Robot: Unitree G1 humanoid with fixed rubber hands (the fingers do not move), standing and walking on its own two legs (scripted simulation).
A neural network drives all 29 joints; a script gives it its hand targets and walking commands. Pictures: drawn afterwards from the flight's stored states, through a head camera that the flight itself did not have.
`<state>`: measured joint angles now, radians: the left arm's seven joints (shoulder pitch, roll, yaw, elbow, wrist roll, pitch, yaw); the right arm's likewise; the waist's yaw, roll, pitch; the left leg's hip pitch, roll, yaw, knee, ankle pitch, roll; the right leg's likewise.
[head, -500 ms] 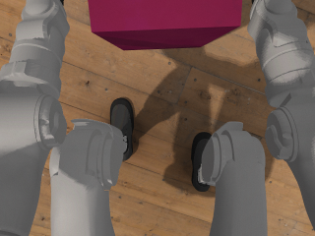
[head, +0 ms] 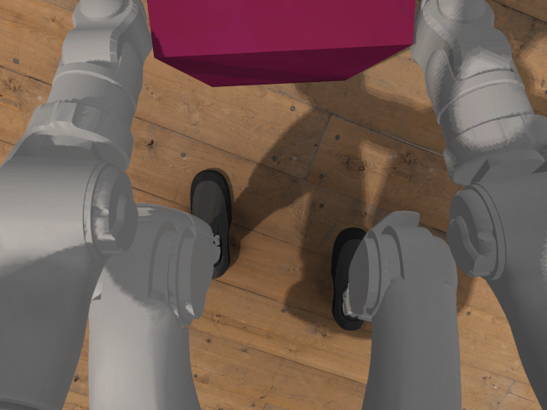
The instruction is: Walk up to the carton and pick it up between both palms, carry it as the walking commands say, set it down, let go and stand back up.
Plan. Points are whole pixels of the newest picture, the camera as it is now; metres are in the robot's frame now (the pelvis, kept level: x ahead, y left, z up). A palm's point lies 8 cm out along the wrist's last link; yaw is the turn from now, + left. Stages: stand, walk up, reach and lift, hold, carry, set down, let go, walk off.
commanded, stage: reach and lift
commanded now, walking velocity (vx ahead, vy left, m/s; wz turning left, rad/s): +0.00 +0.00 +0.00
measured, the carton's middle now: (277, 8) +0.55 +0.07 -0.25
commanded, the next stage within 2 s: none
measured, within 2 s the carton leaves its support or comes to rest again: leaves its support in 0.54 s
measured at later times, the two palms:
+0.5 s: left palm out of the picture +0.53 +0.25 -0.16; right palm out of the picture +0.56 -0.07 -0.16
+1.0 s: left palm out of the picture +0.53 +0.24 -0.10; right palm out of the picture +0.57 -0.07 -0.09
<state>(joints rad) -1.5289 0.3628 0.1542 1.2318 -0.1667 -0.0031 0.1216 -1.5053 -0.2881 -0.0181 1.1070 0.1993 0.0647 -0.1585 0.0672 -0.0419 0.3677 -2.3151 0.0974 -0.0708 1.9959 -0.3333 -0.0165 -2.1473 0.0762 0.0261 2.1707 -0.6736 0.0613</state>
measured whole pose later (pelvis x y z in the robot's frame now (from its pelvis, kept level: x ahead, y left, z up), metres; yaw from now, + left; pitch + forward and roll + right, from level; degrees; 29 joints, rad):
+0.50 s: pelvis +0.00 +0.00 -0.02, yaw -1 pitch +39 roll -1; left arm -1.45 0.37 0.24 1.07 -0.08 0.19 0.05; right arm -1.43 -0.19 -0.23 0.96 0.02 0.20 -0.12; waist 0.09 -0.06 0.28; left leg -2.38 0.07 -0.08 2.03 -0.34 -0.04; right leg -2.23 0.10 0.04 2.21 -0.66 0.07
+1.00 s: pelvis +0.01 +0.00 +0.02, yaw -1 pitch +43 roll -2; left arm -1.31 0.26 0.37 0.85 0.07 0.31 0.06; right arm -1.33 -0.11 -0.35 0.81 -0.07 0.29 -0.10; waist 0.07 -0.07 0.10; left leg -2.34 0.05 -0.09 1.93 -0.35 -0.05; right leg -2.18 0.09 0.03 2.09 -0.66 0.06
